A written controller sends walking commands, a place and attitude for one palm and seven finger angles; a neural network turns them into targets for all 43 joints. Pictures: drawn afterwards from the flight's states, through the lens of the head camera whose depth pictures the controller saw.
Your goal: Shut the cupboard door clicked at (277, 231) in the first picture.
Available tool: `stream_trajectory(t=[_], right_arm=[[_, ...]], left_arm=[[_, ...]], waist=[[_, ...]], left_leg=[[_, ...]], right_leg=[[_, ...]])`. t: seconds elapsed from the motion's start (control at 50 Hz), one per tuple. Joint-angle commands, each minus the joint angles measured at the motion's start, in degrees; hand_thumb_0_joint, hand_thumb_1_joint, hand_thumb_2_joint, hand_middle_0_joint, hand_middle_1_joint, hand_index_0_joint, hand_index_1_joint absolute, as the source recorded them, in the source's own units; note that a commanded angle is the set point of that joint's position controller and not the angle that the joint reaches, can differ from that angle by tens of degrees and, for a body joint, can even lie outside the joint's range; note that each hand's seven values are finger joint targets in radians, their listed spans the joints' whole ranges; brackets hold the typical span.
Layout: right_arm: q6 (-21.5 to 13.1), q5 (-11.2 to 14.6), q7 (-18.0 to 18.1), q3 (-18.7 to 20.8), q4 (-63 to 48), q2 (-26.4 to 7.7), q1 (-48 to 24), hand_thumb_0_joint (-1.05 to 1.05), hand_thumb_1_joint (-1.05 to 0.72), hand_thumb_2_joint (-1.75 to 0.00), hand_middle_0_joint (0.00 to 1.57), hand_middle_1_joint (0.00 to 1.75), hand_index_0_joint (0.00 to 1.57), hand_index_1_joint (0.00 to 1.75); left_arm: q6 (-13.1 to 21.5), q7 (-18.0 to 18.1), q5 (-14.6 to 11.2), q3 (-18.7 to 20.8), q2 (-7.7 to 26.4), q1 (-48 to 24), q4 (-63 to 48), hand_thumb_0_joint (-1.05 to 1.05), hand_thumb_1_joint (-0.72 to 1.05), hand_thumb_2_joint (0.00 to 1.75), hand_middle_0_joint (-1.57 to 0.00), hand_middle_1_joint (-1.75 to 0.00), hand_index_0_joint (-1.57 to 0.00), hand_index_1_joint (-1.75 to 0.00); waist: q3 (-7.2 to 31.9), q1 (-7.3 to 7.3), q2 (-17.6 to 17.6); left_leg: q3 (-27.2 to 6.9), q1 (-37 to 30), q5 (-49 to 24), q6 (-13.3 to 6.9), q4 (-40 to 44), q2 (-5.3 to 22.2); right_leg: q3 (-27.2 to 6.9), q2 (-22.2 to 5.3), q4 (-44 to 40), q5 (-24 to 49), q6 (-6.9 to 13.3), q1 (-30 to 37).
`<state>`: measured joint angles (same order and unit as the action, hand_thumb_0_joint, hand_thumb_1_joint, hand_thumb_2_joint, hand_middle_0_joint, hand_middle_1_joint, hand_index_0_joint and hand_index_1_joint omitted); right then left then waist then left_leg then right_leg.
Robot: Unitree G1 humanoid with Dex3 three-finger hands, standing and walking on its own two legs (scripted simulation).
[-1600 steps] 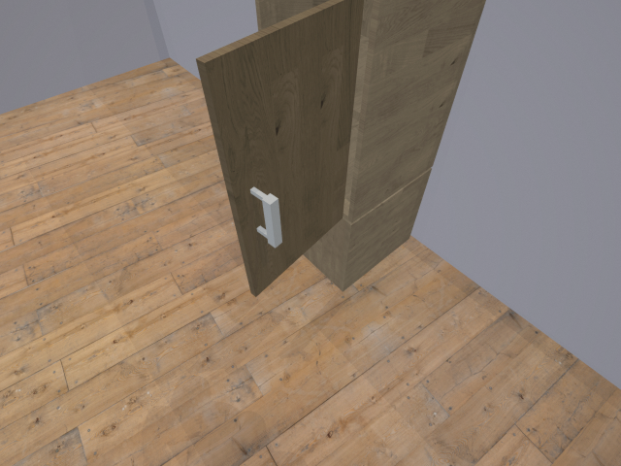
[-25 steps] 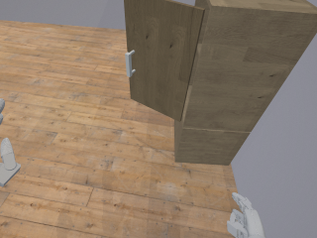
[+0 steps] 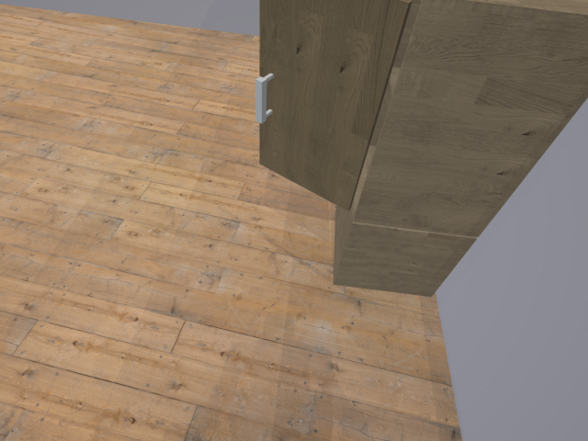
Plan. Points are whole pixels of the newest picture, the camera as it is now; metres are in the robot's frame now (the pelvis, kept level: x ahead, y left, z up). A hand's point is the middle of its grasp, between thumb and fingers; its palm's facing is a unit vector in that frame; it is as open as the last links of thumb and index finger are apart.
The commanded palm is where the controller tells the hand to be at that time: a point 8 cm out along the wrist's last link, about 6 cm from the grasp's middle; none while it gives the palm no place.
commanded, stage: let the arm hang, fingers relaxed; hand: left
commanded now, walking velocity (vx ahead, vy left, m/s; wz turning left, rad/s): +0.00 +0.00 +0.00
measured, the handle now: (265, 98) +0.96 +0.13 -0.07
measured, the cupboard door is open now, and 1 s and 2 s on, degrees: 61 61 61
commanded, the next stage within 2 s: look to check the result in 0.70 s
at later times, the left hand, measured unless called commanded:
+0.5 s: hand out of the picture +0.00 +0.18 -0.17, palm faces -0.01 -0.98 -0.17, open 7.4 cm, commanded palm none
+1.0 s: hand out of the picture +0.01 +0.21 -0.17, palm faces -0.02 -0.97 -0.23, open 7.4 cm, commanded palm none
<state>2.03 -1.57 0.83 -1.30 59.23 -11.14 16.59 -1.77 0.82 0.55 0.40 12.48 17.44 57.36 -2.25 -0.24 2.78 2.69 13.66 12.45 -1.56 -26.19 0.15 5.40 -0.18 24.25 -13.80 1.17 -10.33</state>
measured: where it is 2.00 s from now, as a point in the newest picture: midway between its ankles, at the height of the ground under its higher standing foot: outside the picture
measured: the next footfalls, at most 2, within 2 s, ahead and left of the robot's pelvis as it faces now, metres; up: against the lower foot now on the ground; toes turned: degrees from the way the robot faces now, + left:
none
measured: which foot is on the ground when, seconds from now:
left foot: down 0.00-1.00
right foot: down 0.00-1.00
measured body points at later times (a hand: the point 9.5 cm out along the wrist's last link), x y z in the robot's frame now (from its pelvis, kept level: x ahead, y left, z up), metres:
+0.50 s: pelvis +0.00 +0.01 +0.00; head -0.01 +0.02 +0.45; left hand +0.00 +0.23 -0.16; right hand -0.01 -0.21 -0.16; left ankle +0.02 +0.10 -0.74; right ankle -0.01 -0.10 -0.74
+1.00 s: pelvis +0.01 +0.01 +0.00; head +0.01 +0.01 +0.45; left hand +0.01 +0.26 -0.15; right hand +0.01 -0.24 -0.15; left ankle +0.02 +0.10 -0.74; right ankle -0.01 -0.10 -0.74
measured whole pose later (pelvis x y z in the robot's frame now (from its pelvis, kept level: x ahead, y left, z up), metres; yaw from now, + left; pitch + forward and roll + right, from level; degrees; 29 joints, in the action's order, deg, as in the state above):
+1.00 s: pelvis +0.01 +0.01 +0.00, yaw -1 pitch -1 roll +0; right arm 0.1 -0.9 1.7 0.1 65.0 -11.7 14.6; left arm 0.3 0.9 0.7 0.5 12.5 15.4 65.5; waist -1.5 -0.4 0.2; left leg 4.4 8.9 10.9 -2.5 -20.9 -0.9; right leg 3.6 -1.0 20.5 -12.4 0.1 -6.9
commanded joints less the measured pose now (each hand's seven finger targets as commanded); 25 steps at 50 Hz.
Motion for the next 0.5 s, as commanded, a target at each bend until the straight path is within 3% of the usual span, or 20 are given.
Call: stream_trajectory(t=[0.0, 0.18, 0.48], right_arm=[[-2.1, 0.6, 0.9, 1.9, -1.1, -6.8, 0.3, 0.00, -0.90, -0.90, 0.20, 0.30, 0.20, 0.30], [-2.1, 0.9, 1.3, 2.2, 2.7, -6.0, 3.7, 0.00, -0.90, -0.90, 0.20, 0.30, 0.20, 0.30], [-2.7, 0.8, 1.3, 2.1, 3.8, -4.4, 3.6, 0.00, -0.90, -0.90, 0.20, 0.30, 0.20, 0.30]], left_arm=[[2.1, 0.4, 0.1, 1.3, 5.9, 1.5, 1.4, 0.00, 0.90, 0.90, -0.20, -0.30, -0.20, -0.30], [2.1, 0.8, 0.1, 0.9, 4.7, 4.2, 6.5, 0.00, 0.90, 0.90, -0.20, -0.30, -0.20, -0.30], [2.1, 1.2, 0.4, 1.1, 3.2, 4.1, 6.6, 0.00, 0.90, 0.90, -0.20, -0.30, -0.20, -0.30]], waist=[[1.2, 0.09, -6.6], [-1.8, 0.01, -1.6], [-3.5, 0.20, -3.9]], left_leg=[[-6.7, 0.1, -1.0, -0.5, 7.5, 5.3], [-6.0, -1.3, 1.1, -1.1, 8.8, 5.6], [-6.4, -0.3, -0.2, -1.0, 10.6, 5.7]], right_leg=[[-7.5, -6.0, -6.8, 1.3, 1.7, 2.3], [-7.3, -5.6, -7.6, -0.8, 1.5, -0.6], [-7.0, -5.2, -5.9, 2.1, 0.8, -0.7]])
